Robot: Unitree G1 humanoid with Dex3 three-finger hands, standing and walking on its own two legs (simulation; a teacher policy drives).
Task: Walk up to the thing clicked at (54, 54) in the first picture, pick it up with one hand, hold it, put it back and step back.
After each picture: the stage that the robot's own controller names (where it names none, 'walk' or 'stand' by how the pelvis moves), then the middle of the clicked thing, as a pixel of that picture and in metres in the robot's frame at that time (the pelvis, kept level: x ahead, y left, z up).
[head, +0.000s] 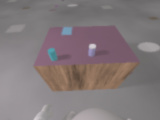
stand; (52, 54) +0.53 +0.40 -0.04
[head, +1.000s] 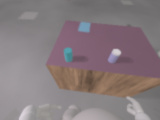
walk; (68, 55) +0.48 +0.23 -0.02
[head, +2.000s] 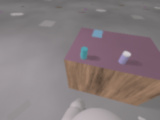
stand; (84, 53) +0.60 +0.15 -0.02
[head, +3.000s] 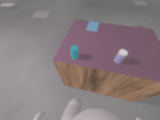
stand; (74, 52) +0.52 +0.20 -0.02
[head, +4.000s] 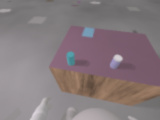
stand; (70, 58) +0.49 +0.20 -0.03
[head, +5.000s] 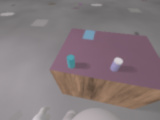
stand; (71, 61) +0.47 +0.20 -0.04
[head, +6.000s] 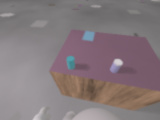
stand; (70, 62) +0.46 +0.20 -0.04
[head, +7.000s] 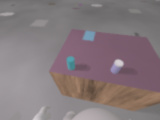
stand; (71, 63) +0.45 +0.19 -0.04
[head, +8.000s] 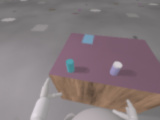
rise first; (70, 66) +0.44 +0.21 -0.04
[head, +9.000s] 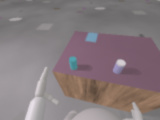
go down; (73, 63) +0.46 +0.20 -0.03
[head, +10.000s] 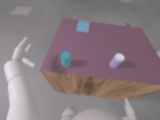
go down; (66, 59) +0.44 +0.19 +0.00
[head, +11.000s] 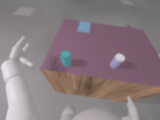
approach; (66, 59) +0.44 +0.19 +0.01
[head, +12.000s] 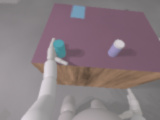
close in; (60, 49) +0.47 +0.20 +0.04
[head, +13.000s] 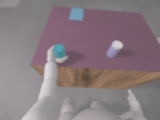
close; (60, 53) +0.44 +0.19 +0.04
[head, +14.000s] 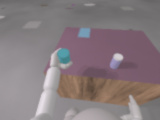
lift; (64, 58) +0.36 +0.18 +0.15
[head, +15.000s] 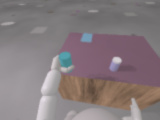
hold; (66, 62) +0.32 +0.17 +0.16
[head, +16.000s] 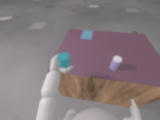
hold; (64, 63) +0.32 +0.18 +0.15
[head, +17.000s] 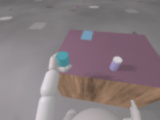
hold; (63, 62) +0.32 +0.19 +0.15
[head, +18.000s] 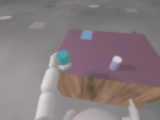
crouch; (63, 60) +0.34 +0.19 +0.14
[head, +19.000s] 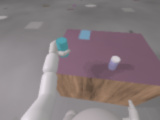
crouch; (62, 47) +0.42 +0.20 +0.17
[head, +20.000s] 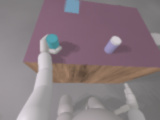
lower; (53, 44) +0.49 +0.21 +0.05
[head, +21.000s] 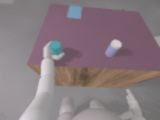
lower; (56, 50) +0.46 +0.21 +0.05
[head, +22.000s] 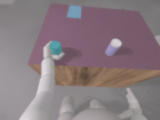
lower; (56, 50) +0.46 +0.21 +0.05
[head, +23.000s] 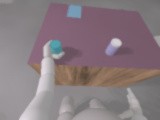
lower; (56, 49) +0.46 +0.20 +0.05
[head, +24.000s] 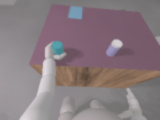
loosen; (58, 50) +0.46 +0.20 +0.05
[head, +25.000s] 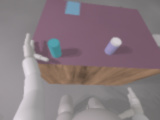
rise; (55, 48) +0.46 +0.21 +0.05
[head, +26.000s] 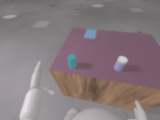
sink last; (72, 61) +0.45 +0.19 +0.00
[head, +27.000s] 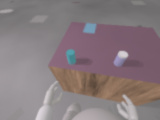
stand; (71, 57) +0.47 +0.20 +0.01
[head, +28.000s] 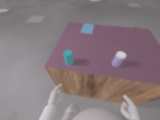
stand; (68, 57) +0.45 +0.21 +0.03
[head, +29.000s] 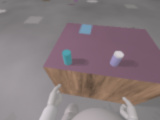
stand; (67, 57) +0.46 +0.21 +0.03
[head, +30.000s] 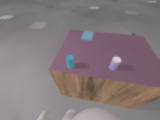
stand; (70, 62) +0.47 +0.20 -0.03
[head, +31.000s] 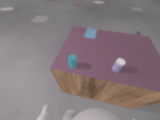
stand; (72, 61) +0.46 +0.18 -0.04
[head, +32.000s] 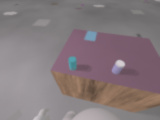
stand; (72, 63) +0.46 +0.18 -0.04
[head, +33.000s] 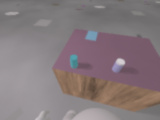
walk; (74, 61) +0.48 +0.17 -0.04
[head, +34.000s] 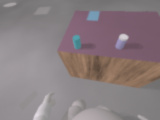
walk; (77, 42) +0.62 +0.18 -0.02
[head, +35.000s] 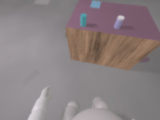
walk; (83, 20) +0.94 +0.13 -0.01
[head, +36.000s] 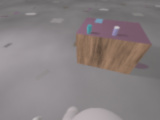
stand; (89, 29) +1.18 +0.15 -0.02
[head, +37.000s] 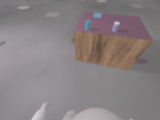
stand; (87, 25) +1.16 +0.11 -0.04
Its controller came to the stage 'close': yes
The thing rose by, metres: 0.24
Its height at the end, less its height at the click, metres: +0.00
